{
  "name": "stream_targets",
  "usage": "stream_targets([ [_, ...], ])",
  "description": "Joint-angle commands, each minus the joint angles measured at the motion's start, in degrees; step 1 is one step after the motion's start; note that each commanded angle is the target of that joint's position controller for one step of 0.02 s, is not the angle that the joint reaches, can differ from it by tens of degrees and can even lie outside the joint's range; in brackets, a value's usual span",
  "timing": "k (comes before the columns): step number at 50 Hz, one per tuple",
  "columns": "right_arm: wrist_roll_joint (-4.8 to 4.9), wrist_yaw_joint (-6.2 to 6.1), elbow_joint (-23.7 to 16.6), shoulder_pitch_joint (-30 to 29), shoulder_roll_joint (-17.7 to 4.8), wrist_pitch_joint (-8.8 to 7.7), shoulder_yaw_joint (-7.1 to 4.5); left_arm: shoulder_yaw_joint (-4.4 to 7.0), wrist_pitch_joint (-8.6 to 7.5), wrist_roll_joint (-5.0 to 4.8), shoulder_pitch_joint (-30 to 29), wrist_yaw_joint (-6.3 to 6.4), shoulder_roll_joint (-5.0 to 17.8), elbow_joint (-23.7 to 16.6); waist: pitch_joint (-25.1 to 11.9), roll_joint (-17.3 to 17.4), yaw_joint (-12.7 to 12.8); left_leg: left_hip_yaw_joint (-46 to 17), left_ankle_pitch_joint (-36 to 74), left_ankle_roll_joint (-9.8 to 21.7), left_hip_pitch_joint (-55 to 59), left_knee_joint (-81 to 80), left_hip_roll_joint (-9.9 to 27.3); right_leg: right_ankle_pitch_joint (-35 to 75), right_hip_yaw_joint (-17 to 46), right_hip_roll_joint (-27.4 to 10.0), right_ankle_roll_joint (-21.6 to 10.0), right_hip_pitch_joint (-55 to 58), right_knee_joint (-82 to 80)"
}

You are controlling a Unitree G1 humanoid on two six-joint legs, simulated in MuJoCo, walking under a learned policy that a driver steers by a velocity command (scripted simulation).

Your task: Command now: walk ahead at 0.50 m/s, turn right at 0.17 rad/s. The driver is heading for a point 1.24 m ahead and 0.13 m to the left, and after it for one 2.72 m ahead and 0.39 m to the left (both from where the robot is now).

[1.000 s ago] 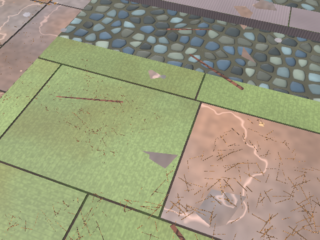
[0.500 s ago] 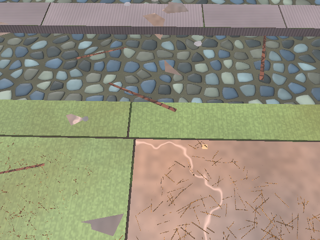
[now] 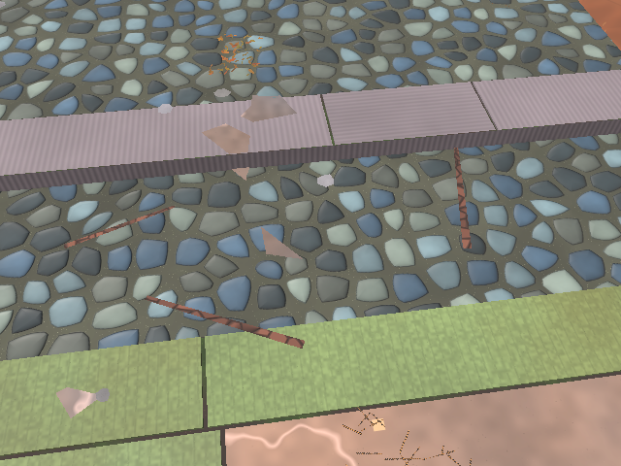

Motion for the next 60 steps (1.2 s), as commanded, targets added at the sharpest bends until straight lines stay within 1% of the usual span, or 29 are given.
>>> stream_targets([
  [1,-0.19,-0.32,-0.31,9.28,-7.06,0.90,-1.97,1.30,-1.67,0.62,-6.49,-0.11,7.46,-7.32,-1.41,4.56,-5.49,-28.51,-12.42,11.08,24.47,-17.49,18.87,5.45,-1.56,-6.75,0.20,-28.84,10.72],
  [3,-0.74,-0.37,-0.32,6.93,-5.45,0.77,-1.28,1.36,-1.51,0.96,-5.25,-0.38,5.64,-7.04,-0.07,6.94,-2.61,-21.70,-3.48,10.15,17.46,-19.91,15.23,9.34,-2.22,-9.50,0.48,-23.21,4.70],
  [5,-0.12,-0.46,0.37,7.47,-6.13,0.48,-1.43,0.93,-1.24,0.92,-4.35,-0.46,3.78,-6.75,-0.67,7.59,-1.87,-17.35,3.39,10.94,15.93,-21.46,14.37,10.68,-3.75,-10.03,1.23,-21.94,0.72],
  [11,0.90,-1.27,2.83,10.78,-9.42,1.35,-2.21,-0.41,-2.02,1.14,-14.71,-1.07,1.13,-9.32,0.80,5.40,-4.88,-7.43,12.37,9.48,16.22,-23.12,12.08,27.57,-6.78,-9.22,2.91,-19.70,-20.86],
  [17,1.53,-1.47,5.74,15.78,-10.75,3.01,-2.50,-0.06,-2.80,0.35,-22.08,-2.67,2.41,-12.16,2.75,6.07,-6.57,-8.28,14.24,7.93,24.22,-19.44,15.84,26.49,-7.62,-6.83,0.74,-18.39,-30.43],
  [19,1.56,-1.81,5.94,14.87,-11.79,3.64,-2.83,0.70,-3.01,0.55,-18.75,-2.84,4.08,-11.64,0.82,6.89,-3.77,-7.68,24.18,6.64,26.39,-14.65,16.13,23.04,-8.83,-5.26,-1.07,-12.60,-32.56],
  [20,1.66,-1.98,5.84,13.94,-11.67,3.88,-2.71,1.69,-2.99,0.88,-12.72,-2.57,5.70,-9.93,-2.85,6.45,-0.17,-5.48,32.78,5.42,25.49,-7.64,14.23,23.79,-10.40,-3.72,-2.58,-3.61,-34.45],
  [21,1.08,-2.14,5.27,13.79,-9.95,3.86,-1.96,3.02,-2.85,1.25,-3.73,-2.02,8.65,-7.61,-9.31,5.26,3.80,-3.16,31.61,3.56,19.55,3.67,11.48,25.59,-8.21,-6.14,-4.81,10.75,-32.78],
  [22,-0.06,-2.03,3.16,17.38,-5.00,2.99,-0.24,4.23,-2.51,2.55,4.44,-1.46,14.30,-6.81,-19.05,-5.00,4.54,0.08,11.77,-0.14,-0.32,25.60,5.25,24.38,12.25,-20.99,-12.00,33.46,-31.20],
  [23,0.21,-1.65,3.70,20.10,-3.17,1.77,0.59,3.98,-2.16,1.64,6.69,-1.70,13.76,-5.65,-24.46,-14.46,3.86,-5.60,-23.86,-1.33,-13.12,37.37,-0.63,14.86,32.47,-27.23,-16.95,40.27,-39.64],
  [24,1.72,-1.18,3.06,14.94,-8.70,1.14,-0.90,2.69,-2.01,1.02,4.71,-1.63,9.62,-5.66,-16.97,-8.96,4.85,-7.95,-22.34,-0.84,-19.68,42.28,2.91,8.24,28.47,-25.01,-14.48,35.60,-41.80],
  [25,2.12,-1.01,1.65,10.30,-9.53,0.82,-1.10,2.08,-1.94,0.75,0.64,-1.55,8.30,-5.97,-9.51,-6.13,3.77,-5.80,-16.66,-0.43,-21.17,40.99,5.60,10.70,20.67,-23.01,-12.67,27.21,-43.22],
  [26,1.33,-1.18,1.40,8.09,-8.95,0.87,-1.08,1.61,-1.92,1.24,-2.77,-1.68,7.01,-6.21,-5.48,-2.65,2.09,-4.73,-12.18,-0.66,-19.22,38.11,7.52,15.44,15.53,-20.65,-11.92,19.45,-44.97],
  [27,0.63,-1.33,1.55,8.12,-8.48,1.38,-1.35,1.14,-2.12,1.90,-5.74,-1.91,5.70,-6.57,-2.54,-2.62,-0.15,-4.72,-9.51,-1.30,-15.74,35.27,8.79,25.19,11.24,-18.82,-11.46,12.95,-46.60],
  [30,0.20,-1.81,2.97,12.14,-5.48,3.32,-1.00,1.11,-3.22,2.05,-8.43,-2.05,5.26,-5.51,-2.81,-3.02,-4.20,-3.90,-7.71,-3.78,-7.55,30.79,8.69,49.55,1.90,-16.79,-12.09,4.85,-47.78],
  [32,-0.36,-2.15,2.18,9.86,-4.22,3.77,-0.59,1.43,-3.28,2.03,-8.69,-1.46,6.36,-4.25,-2.31,-2.86,-4.46,-3.17,-3.04,-4.85,-7.18,24.21,8.30,56.43,-2.69,-15.64,-11.69,3.25,-47.82],
  [35,-0.46,-1.66,1.25,4.33,-2.69,3.49,0.19,1.49,-2.40,1.95,-7.40,-0.64,7.00,-2.71,-2.82,-2.96,-2.28,-1.86,8.53,-4.35,-3.04,10.74,6.79,55.16,-7.37,-12.88,-9.54,3.12,-47.41],
  [38,-0.21,-1.06,0.26,0.37,-3.73,3.33,-0.06,1.52,-1.50,1.59,-4.63,-0.33,7.80,-0.44,-3.65,-2.95,-0.50,-2.48,13.15,-3.65,-0.87,3.72,5.25,51.05,-6.11,-14.26,-8.99,7.18,-45.95],
  [42,-1.06,-0.54,0.38,1.52,-5.74,2.87,-0.99,1.33,-0.24,0.71,-5.97,0.06,7.43,1.27,-4.22,-2.37,-2.67,-2.22,12.43,-0.61,4.16,-5.23,3.78,45.17,-3.81,-14.62,-6.50,10.49,-37.66],
  [43,-1.45,-0.87,1.18,3.44,-7.50,2.74,-1.56,1.01,-0.24,1.04,-4.00,0.12,6.33,1.91,-5.46,-0.35,-2.84,-3.07,23.98,0.71,9.88,-8.26,4.66,42.06,-4.61,-11.71,-4.25,9.71,-33.64],
  [44,-2.00,-1.38,0.73,4.12,-11.51,2.77,-2.31,0.44,-0.86,2.59,0.30,0.06,4.71,1.92,-9.66,5.37,-0.43,-8.56,46.65,3.84,20.46,-3.85,11.36,31.48,-6.45,-7.64,-1.31,4.30,-27.38],
  [45,-2.27,-1.86,0.93,5.28,-9.03,3.61,-1.64,-0.82,-1.15,2.78,6.01,0.04,1.17,3.47,-15.82,11.84,0.29,-16.53,52.48,11.86,31.17,-1.84,18.98,12.94,-7.45,-4.61,2.16,-3.85,-19.16],
  [46,-1.29,-1.87,1.66,6.91,-4.56,4.53,-0.60,-0.74,-0.35,2.27,2.85,0.13,2.65,3.53,-17.27,13.51,-2.58,-21.36,47.27,15.28,30.36,-4.76,21.57,-5.69,-6.02,-3.90,4.12,-6.07,-13.33],
  [47,-0.98,-1.54,2.26,6.16,-3.34,4.92,0.15,-0.21,0.82,1.27,-0.40,0.24,4.44,2.39,-14.92,12.19,-2.89,-22.73,35.71,14.92,27.23,-7.55,21.32,-12.44,-4.33,-4.93,4.72,-8.79,-10.47],
  [49,0.12,-1.41,2.82,5.38,-9.01,5.68,-1.74,0.71,3.02,0.98,-3.39,0.78,6.24,1.86,-9.17,8.97,-3.50,-24.43,-2.31,12.54,20.42,-15.15,19.97,-9.15,-6.08,-5.68,4.77,-13.58,-6.15],
  [51,0.09,-2.19,2.19,1.50,-11.27,5.96,-2.67,1.33,3.59,1.07,-4.32,1.09,6.76,1.60,-4.84,11.66,-2.10,-24.74,-24.20,10.40,11.58,-21.74,18.31,-3.88,-7.14,-6.43,4.23,-12.84,-5.37],
  [55,0.72,-2.74,2.27,-2.41,-8.36,5.10,-2.60,0.86,1.55,1.69,-1.83,1.18,2.85,4.44,-4.57,11.47,0.36,-13.63,-16.50,7.72,2.92,-23.43,13.50,4.66,-9.96,-5.76,1.63,-1.22,-16.75],
  [58,1.68,-2.79,3.42,-1.43,-8.43,5.63,-2.89,0.95,0.53,1.59,-0.53,0.60,2.31,5.93,-4.83,9.68,1.57,-11.73,-20.09,7.31,1.40,-21.19,13.08,12.41,-12.35,-4.36,0.22,5.58,-28.30],
  [60,1.58,-2.77,3.35,-2.38,-6.10,5.94,-2.32,1.18,0.39,1.72,3.87,0.46,2.50,7.97,-3.09,6.96,3.79,-9.40,-24.61,4.55,-3.71,-15.29,10.40,9.66,-11.76,-4.13,-1.48,11.03,-33.84],
])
